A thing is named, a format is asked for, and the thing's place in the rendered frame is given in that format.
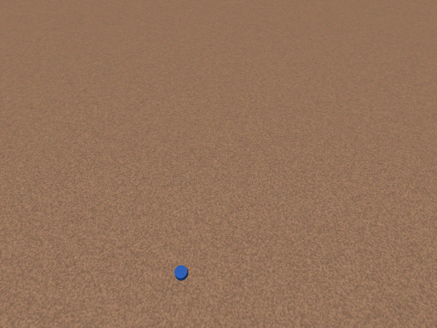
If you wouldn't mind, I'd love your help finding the tin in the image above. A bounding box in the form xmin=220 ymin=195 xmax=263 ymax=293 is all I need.
xmin=175 ymin=265 xmax=188 ymax=281

